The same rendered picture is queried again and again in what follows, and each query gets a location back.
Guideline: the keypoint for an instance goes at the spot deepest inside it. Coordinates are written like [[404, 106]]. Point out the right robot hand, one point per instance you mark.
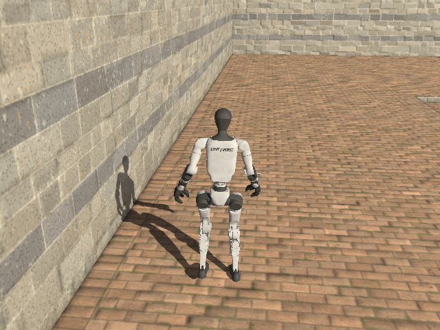
[[257, 190]]

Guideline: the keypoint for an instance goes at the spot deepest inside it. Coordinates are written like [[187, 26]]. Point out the right robot upper arm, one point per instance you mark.
[[246, 156]]

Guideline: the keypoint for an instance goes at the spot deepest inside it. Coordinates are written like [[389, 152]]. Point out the robot right forearm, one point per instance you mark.
[[254, 179]]

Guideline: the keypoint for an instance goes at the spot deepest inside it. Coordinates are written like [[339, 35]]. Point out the right robot foot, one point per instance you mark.
[[235, 275]]

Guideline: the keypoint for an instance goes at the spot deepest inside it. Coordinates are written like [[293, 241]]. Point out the robot left forearm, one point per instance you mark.
[[185, 178]]

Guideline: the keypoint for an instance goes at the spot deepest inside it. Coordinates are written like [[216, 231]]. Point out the left robot hand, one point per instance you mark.
[[178, 193]]

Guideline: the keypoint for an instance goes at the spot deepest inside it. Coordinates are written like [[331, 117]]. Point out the right robot thigh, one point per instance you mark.
[[234, 209]]

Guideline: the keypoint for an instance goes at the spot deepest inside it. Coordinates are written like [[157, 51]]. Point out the left robot upper arm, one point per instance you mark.
[[195, 155]]

